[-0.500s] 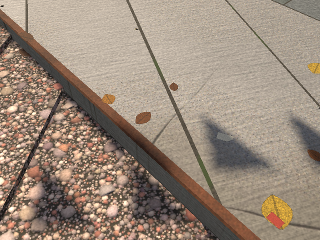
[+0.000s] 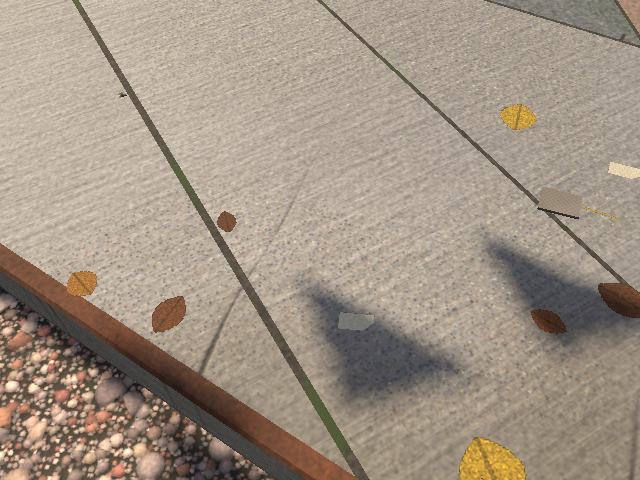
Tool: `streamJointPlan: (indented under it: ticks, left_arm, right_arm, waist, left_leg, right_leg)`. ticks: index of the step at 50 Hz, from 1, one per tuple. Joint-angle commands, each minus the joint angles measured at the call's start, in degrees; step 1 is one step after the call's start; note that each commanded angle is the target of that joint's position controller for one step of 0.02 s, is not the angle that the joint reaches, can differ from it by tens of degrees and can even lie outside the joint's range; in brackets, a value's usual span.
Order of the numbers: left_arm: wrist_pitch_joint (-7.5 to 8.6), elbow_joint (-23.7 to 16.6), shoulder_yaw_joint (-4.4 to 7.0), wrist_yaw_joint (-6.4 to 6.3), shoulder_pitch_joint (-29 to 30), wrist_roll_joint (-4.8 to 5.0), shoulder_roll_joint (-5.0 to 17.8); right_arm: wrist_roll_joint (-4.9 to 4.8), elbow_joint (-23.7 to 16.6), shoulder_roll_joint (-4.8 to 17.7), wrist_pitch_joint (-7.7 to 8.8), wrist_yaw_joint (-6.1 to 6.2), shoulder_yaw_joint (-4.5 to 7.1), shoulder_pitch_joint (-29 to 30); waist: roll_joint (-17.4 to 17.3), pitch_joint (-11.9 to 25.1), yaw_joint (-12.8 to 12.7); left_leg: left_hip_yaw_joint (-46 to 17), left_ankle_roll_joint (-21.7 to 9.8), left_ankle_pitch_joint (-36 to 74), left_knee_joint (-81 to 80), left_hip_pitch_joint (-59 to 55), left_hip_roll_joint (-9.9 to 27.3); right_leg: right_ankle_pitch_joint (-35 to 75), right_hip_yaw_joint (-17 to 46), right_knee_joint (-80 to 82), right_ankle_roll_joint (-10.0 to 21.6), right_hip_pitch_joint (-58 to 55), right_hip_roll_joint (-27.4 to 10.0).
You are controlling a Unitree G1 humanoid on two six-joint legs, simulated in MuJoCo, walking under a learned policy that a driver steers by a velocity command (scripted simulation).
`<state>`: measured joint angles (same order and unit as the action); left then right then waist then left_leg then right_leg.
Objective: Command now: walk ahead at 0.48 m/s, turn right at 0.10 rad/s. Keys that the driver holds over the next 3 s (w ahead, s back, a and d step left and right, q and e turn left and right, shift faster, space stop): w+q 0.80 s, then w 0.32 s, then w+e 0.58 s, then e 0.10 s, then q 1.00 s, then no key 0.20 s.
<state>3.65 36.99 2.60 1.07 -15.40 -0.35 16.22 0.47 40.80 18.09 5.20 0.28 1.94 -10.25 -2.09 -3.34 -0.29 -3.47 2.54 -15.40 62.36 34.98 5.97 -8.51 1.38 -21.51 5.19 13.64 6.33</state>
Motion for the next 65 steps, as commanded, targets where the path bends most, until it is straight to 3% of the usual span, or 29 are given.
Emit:
streamJointPlan:
  ticks: [1,6,11,15,16,17,18,19,21,24,26,30,32,33,35,38,39,40,41,42,44,46,48,55,58,60,63,64,65]
  left_arm:
    - [1.72,-2.7,1.92,-0.61,2.2,-0.26,7.6]
    - [1.53,-0.1,1.79,-0.77,-0.5,-0.85,7.9]
    - [0.76,2.3,2.54,-0.54,-1.5,0.18,8.8]
    - [-1.19,1.8,2.80,-2.04,0.5,1.07,9.3]
    - [-1.04,0.9,2.22,-2.73,0.0,0.62,8.1]
    - [0.48,-1.9,0.16,-2.31,-3.7,-1.53,2.2]
    - [1.94,1.0,-0.19,-1.19,-4.8,-0.79,3.2]
    - [2.74,0.5,0.41,-0.08,-1.6,1.56,5.1]
    - [3.33,-1.9,-0.38,-0.16,6.1,0.46,2.7]
    - [2.08,-5.3,-2.26,0.21,5.3,0.75,-3.7]
    - [1.19,-7.1,-3.91,0.12,4.2,1.66,-6.1]
    - [2.28,-16.9,-8.00,-0.53,16.2,-1.12,-9.5]
    - [3.22,-20.7,-7.83,-2.17,21.4,-3.14,-7.3]
    - [3.16,-20.3,-7.25,-2.69,20.5,-2.82,-6.0]
    - [2.99,-19.8,-6.87,-2.94,18.3,-1.54,-5.9]
    - [3.05,-16.6,-2.32,-2.34,4.3,2.12,2.5]
    - [3.31,-14.2,-0.84,-1.94,-7.4,1.73,6.7]
    - [3.29,-10.0,0.51,-1.69,-13.8,-1.94,12.6]
    - [2.53,-10.0,0.50,-3.12,-11.4,-1.84,9.8]
    - [1.97,-9.0,-0.63,-3.70,-5.5,1.05,4.0]
    - [1.89,-2.4,-2.29,-2.50,-1.6,0.81,-3.3]
    - [2.36,0.2,-1.75,-1.64,2.6,-0.49,-5.0]
    - [3.20,3.1,-1.03,-1.48,0.5,0.36,-3.7]
    - [2.54,7.3,0.98,-3.87,-9.4,0.72,2.6]
    - [1.64,9.0,1.28,-4.02,-12.3,2.29,3.7]
    - [1.02,10.0,2.16,-4.02,-13.0,2.62,6.5]
    - [0.77,9.7,2.94,-3.23,-8.0,2.27,9.6]
    - [0.76,9.5,2.48,-2.82,-7.1,1.57,8.5]
    - [0.87,8.1,1.18,-2.44,-6.5,0.42,5.0]
  right_arm:
    - [0.09,-1.3,2.8,-0.96,0.41,0.70,-3.8]
    - [-1.08,-3.4,0.8,-1.21,-0.52,-0.01,4.9]
    - [-1.77,-6.0,1.8,-1.76,-1.76,0.41,8.0]
    - [-0.94,-4.5,3.8,-1.63,-2.59,2.35,-3.5]
    - [-1.17,-3.0,7.2,-1.60,-2.25,3.82,-10.8]
    - [-0.51,-2.7,15.0,-1.87,-1.55,5.37,-14.9]
    - [-0.23,-1.1,11.8,-2.45,-1.43,5.07,-21.3]
    - [0.05,-0.6,8.9,-2.85,-1.03,4.47,-19.8]
    - [-0.33,-1.3,5.4,-3.72,-0.73,3.11,-15.2]
    - [0.39,0.9,0.4,-4.25,-0.76,0.53,-15.2]
    - [0.03,3.3,0.2,-4.30,-0.83,-0.26,-16.4]
    - [-0.69,5.4,-0.2,-5.83,0.76,-1.54,-13.4]
    - [-1.51,4.6,3.2,-5.17,2.23,-0.06,-14.4]
    - [-2.45,4.7,3.8,-4.74,2.53,0.56,-14.6]
    - [-4.06,5.5,4.1,-5.56,3.06,1.33,-15.2]
    - [-1.51,5.7,6.1,-5.93,3.49,1.99,-15.6]
    - [-0.42,3.7,6.0,-4.71,3.28,2.23,-9.8]
    - [-1.60,-1.4,-1.2,-3.25,1.89,1.54,-8.2]
    - [0.12,-0.2,-1.8,-2.62,-0.73,1.51,-12.7]
    - [-0.84,-1.3,0.3,-2.97,-1.94,2.58,-8.8]
    - [-2.04,-5.0,-3.5,-4.22,-1.90,0.52,-2.2]
    - [-2.98,-4.0,-3.4,-5.33,-1.61,0.42,-6.7]
    - [-2.37,-3.9,-4.2,-5.57,-0.69,0.08,-6.7]
    - [-0.93,-7.5,-2.5,-2.52,-1.69,-0.25,8.0]
    - [-2.72,-9.4,-5.3,-1.71,-3.04,-1.48,13.5]
    - [-2.98,-9.8,-3.4,-1.06,-3.61,-0.58,14.0]
    - [-1.88,-7.2,2.0,0.46,-3.03,2.13,3.5]
    - [-1.72,-4.4,4.3,0.28,-2.42,3.57,-6.1]
    - [-1.62,-2.3,7.5,-0.38,-1.47,4.81,-17.0]
  waist:
    - [5.9,4.8,1.4]
    - [5.6,2.1,-2.8]
    - [6.9,0.3,-3.8]
    - [5.5,9.6,3.1]
    - [2.6,14.3,6.0]
    - [-13.5,17.9,2.9]
    - [-12.0,25.6,7.5]
    - [-5.9,18.6,8.0]
    - [1.9,7.9,6.6]
    - [-5.0,3.2,1.9]
    - [-3.5,0.3,-0.5]
    - [0.2,-4.2,-2.4]
    - [-2.7,1.0,-0.8]
    - [-3.8,4.3,-0.9]
    - [-6.9,7.1,-2.7]
    - [-14.7,14.3,-10.3]
    - [-9.6,21.8,-15.5]
    - [25.2,27.9,-12.0]
    - [30.9,29.8,-8.9]
    - [19.1,14.5,-6.2]
    - [3.9,-4.1,-0.1]
    - [5.4,-3.4,4.7]
    - [6.0,-4.0,4.1]
    - [4.7,1.4,-1.2]
    - [8.4,-1.4,-4.2]
    - [8.7,-2.7,-4.1]
    - [10.5,1.0,3.1]
    - [10.3,6.5,7.4]
    - [5.8,15.5,11.7]
  left_leg:
    - [1.7,1.7,7.9,-5.4,-2.4,0.8]
    - [1.8,0.3,19.1,-21.2,-2.9,-0.8]
    - [1.8,-3.0,9.3,-25.7,0.6,-2.0]
    - [7.9,-7.5,6.8,-33.8,-16.0,-8.7]
    - [0.7,-9.4,15.2,-35.7,-30.8,-5.8]
    - [-26.1,-19.0,27.3,-36.3,-50.1,10.0]
    - [-40.0,-26.3,18.4,-42.6,-58.3,14.0]
    - [-33.9,-24.3,6.6,-43.2,-55.9,12.1]
    - [-25.5,-20.5,0.7,-45.0,-42.2,8.1]
    - [-24.6,-21.0,3.4,-45.5,-30.0,5.5]
    - [-22.5,-18.5,-0.8,-44.8,-25.6,5.4]
    - [-16.9,-14.4,-6.2,-49.2,-8.7,-1.6]
    - [-18.8,-17.1,3.6,-57.5,-4.3,-0.4]
    - [-16.9,-16.8,10.5,-59.4,-8.3,0.3]
    - [-12.7,-14.5,32.7,-56.0,-18.3,0.5]
    - [-13.2,-12.4,92.5,-33.6,-36.0,3.3]
    - [-12.4,-12.9,91.0,-17.6,-30.8,1.8]
    - [-9.8,-9.6,34.6,6.1,-10.3,-11.1]
    - [-15.6,-7.1,-2.9,24.2,2.7,-18.6]
    - [-12.8,-6.4,-7.0,33.5,11.8,-15.0]
    - [-4.5,-9.0,-6.1,33.0,14.3,-7.6]
    - [-4.6,-9.0,-1.8,23.9,3.9,-5.4]
    - [-4.2,-8.2,1.6,26.0,7.3,-6.3]
    - [4.0,-2.6,16.3,-4.8,10.9,-4.4]
    - [7.2,-2.7,15.8,-23.3,-0.7,-4.5]
    - [6.0,-3.3,16.6,-30.2,-1.5,-5.0]
    - [4.3,-5.8,14.1,-35.5,-13.7,-5.8]
    - [4.7,-6.7,12.0,-35.5,-25.3,-6.3]
    - [-3.3,-7.0,10.7,-31.4,-43.8,1.9]
  right_leg:
    - [21.3,7.4,9.8,9.7,0.6,-15.4]
    - [12.6,3.5,10.9,6.7,-3.2,-16.4]
    - [14.0,3.6,8.6,5.7,-12.9,-20.9]
    - [44.0,-2.4,-12.6,2.1,-15.7,-17.3]
    - [35.7,-4.6,-25.4,-0.9,-6.0,-14.6]
    - [-4.5,-7.3,-48.2,-6.8,19.3,-5.0]
    - [-24.2,2.4,-62.4,-8.0,30.2,-1.6]
    - [-21.2,3.6,-69.4,-7.3,38.8,-5.2]
    - [-16.3,0.4,-73.8,-6.3,43.8,-8.4]
    - [-21.5,-2.5,-103.7,-5.5,52.9,-7.0]
    - [-21.9,-1.7,-113.4,-4.8,62.5,-7.8]
    - [-11.9,-4.9,-93.2,-5.9,61.1,-10.3]
    - [-4.4,-6.8,-76.7,-8.2,44.0,-10.8]
    - [-3.3,-8.4,-71.0,-8.1,37.3,-11.2]
    - [-10.8,-10.9,-56.6,-5.8,29.0,-9.5]
    - [-23.7,-7.7,-42.6,-0.5,17.4,-2.9]
    - [-24.0,5.9,-35.5,4.0,2.8,-9.7]
    - [-24.4,38.1,-9.0,11.2,-12.8,-22.8]
    - [-25.4,67.9,5.6,17.2,-17.4,-31.7]
    - [-33.7,60.2,4.0,15.5,-8.2,-31.7]
    - [-40.6,34.7,-0.3,8.1,14.4,-26.4]
    - [-26.5,15.0,1.0,2.0,21.8,-20.0]
    - [-19.5,10.1,3.8,4.4,17.5,-20.5]
    - [-7.6,-1.8,12.3,6.8,-5.8,-18.6]
    - [-3.5,-3.4,17.0,5.9,-3.3,-18.5]
    - [-1.7,-1.9,16.2,5.4,-9.9,-20.7]
    - [15.3,-1.8,6.0,3.1,-13.1,-21.1]
    - [19.6,-3.4,-5.0,1.6,-9.6,-18.5]
    - [5.9,-3.5,-21.0,0.0,2.7,-16.1]
